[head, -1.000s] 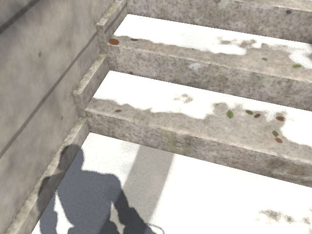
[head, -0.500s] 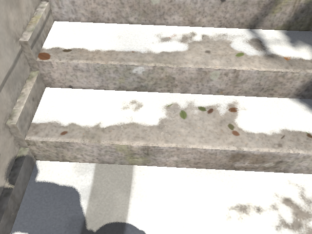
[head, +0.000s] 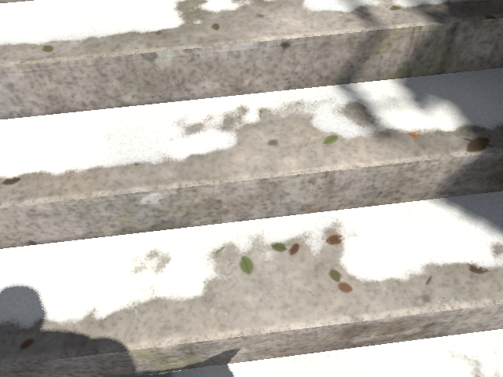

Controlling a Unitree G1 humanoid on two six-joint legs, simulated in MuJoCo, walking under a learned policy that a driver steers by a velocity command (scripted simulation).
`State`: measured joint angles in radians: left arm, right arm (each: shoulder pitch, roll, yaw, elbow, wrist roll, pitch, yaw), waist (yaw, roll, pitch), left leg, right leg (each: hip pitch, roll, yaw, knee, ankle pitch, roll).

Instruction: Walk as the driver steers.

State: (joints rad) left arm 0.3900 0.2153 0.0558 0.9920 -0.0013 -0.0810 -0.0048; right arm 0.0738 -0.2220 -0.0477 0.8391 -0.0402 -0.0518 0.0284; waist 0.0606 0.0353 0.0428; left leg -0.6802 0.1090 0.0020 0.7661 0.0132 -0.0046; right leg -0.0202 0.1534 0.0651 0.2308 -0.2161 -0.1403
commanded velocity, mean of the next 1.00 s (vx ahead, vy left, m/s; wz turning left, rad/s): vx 0.50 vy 0.00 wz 0.27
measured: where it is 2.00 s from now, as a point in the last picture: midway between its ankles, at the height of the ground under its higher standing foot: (194, 137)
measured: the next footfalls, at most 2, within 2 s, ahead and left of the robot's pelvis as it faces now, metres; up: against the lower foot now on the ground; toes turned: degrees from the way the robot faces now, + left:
left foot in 0.16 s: +0.27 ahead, +0.10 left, +0.00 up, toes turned +1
right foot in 0.60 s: +0.40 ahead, -0.07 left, +0.00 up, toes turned +9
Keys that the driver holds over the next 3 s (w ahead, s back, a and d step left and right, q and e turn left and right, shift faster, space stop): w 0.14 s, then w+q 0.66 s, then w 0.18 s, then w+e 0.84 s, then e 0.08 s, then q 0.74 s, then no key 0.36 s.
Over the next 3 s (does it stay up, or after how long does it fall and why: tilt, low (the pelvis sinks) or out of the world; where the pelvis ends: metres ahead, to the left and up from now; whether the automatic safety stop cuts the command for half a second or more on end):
stays up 1.26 0.22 0.50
